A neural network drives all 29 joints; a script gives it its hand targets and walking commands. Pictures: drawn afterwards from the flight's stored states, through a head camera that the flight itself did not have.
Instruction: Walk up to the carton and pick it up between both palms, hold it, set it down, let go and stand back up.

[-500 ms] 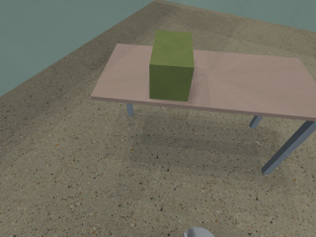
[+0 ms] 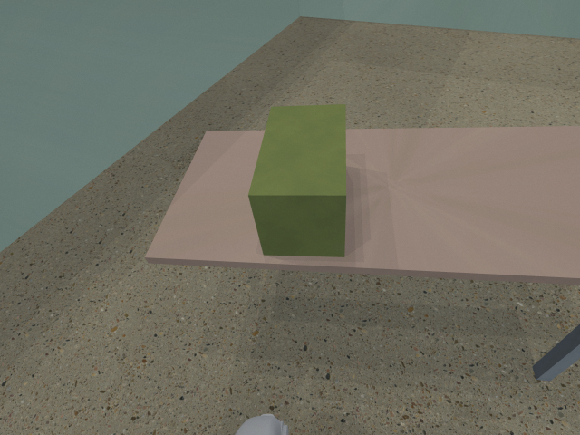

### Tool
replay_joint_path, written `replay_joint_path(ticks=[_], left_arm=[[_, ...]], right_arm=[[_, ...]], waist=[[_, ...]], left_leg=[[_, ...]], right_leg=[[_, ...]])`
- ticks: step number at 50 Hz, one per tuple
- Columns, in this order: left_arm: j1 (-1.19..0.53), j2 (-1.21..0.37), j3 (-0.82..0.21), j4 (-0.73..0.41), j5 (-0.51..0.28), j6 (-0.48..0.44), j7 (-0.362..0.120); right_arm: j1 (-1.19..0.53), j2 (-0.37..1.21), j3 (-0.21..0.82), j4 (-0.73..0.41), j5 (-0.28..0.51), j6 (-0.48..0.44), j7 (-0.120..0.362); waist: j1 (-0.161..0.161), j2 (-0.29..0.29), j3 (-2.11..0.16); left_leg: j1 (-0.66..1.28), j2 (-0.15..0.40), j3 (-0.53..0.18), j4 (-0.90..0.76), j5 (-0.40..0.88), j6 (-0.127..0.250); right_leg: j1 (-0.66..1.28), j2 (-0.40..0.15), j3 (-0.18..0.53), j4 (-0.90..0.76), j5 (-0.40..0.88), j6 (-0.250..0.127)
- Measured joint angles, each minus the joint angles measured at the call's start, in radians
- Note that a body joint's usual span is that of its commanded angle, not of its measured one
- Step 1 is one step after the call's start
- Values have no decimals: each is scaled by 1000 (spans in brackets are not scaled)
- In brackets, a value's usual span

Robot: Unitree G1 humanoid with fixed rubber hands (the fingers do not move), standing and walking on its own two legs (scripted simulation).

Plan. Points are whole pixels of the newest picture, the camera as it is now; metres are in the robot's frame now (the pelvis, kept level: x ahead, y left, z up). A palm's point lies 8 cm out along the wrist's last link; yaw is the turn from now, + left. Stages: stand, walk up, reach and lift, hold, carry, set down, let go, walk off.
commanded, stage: walk up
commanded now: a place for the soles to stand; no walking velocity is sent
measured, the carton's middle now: (305, 177) +0.66 +0.03 -0.06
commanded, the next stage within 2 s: none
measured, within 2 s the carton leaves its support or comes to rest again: neither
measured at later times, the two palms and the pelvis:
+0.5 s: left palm (138, 398) +0.22 +0.31 -0.13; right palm (461, 429) +0.18 -0.19 -0.11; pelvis +0.14 +0.07 +0.00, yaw -1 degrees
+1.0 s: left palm (153, 371) +0.26 +0.29 -0.12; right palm (463, 409) +0.21 -0.20 -0.12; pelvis +0.16 +0.05 +0.01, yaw -5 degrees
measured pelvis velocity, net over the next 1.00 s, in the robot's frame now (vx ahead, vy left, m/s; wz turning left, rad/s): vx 0.16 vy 0.05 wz -0.08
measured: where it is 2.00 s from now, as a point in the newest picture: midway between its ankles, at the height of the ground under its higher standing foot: outside the picture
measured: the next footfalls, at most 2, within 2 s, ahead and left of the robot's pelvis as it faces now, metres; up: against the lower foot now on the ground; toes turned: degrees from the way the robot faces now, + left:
left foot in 0.22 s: +0.20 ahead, +0.15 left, +0.00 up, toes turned -6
right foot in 0.56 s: +0.23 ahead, -0.07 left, +0.00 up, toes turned -4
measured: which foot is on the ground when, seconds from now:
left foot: up 0.00-0.20, down 0.22-1.00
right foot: down 0.00-0.22, up 0.24-0.54, down 0.56-1.00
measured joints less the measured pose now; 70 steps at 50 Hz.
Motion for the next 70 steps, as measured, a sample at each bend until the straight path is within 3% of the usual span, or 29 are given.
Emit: replay_joint_path(ticks=[6,10,12,15,17,23,28,31,37,56,62,70], left_arm=[[59,18,1,41,14,-2,-6],[77,37,-7,56,24,21,-13],[68,49,-16,61,23,38,-17],[29,56,-25,38,10,73,-16],[-6,61,-25,21,7,81,-14],[-94,62,-15,-5,7,83,-5],[-155,47,-16,-5,0,88,1],[-196,24,-21,15,-14,89,-4],[-235,13,-44,59,-37,85,-14],[-190,47,-55,181,-36,75,-12],[-185,52,-50,185,-37,78,-9],[-242,94,1,105,-31,103,7]], right_arm=[[-93,34,-1,-16,0,-4,21],[-122,59,-4,-28,6,-21,18],[-127,73,-12,-33,5,-34,6],[-112,84,-11,-43,46,-26,-19],[-91,85,-11,-35,52,-16,-33],[-26,76,-3,-7,39,-22,-38],[-25,69,16,-4,46,0,-28],[-58,66,30,8,55,16,-24],[-90,77,53,42,57,14,-22],[-107,36,43,151,59,10,-23],[-107,34,40,160,56,17,-29],[-173,1,0,93,50,51,-42]], waist=[[31,-25,14],[37,-53,18],[32,-88,31],[21,-111,55],[8,-125,62],[-37,-145,48],[-46,-139,35],[-49,-109,35],[-44,-91,-12],[-22,-104,-31],[-20,-101,-27],[-25,-97,40]], left_leg=[[-12,23,9,-271,179,25],[96,0,35,-443,238,56],[119,-31,57,-422,171,69],[126,-37,76,-358,103,84],[159,-38,88,-387,103,88],[234,-40,127,-493,119,92],[221,-32,150,-430,65,80],[231,-18,151,-428,59,65],[270,-25,163,-523,97,66],[308,-11,192,-598,124,53],[301,-3,200,-591,119,51],[218,10,208,-481,94,70]], right_leg=[[103,-21,-18,-54,-41,35],[136,-54,-22,19,-135,63],[97,-91,3,165,-208,47],[-39,-48,92,512,-268,26],[-114,-27,105,611,-253,25],[-195,-19,101,396,-189,29],[-109,-16,96,108,16,13],[-98,-4,97,102,-5,32],[-75,-2,107,30,27,31],[-55,20,134,-36,59,21],[-64,27,141,-32,60,19],[-143,31,152,55,53,21]])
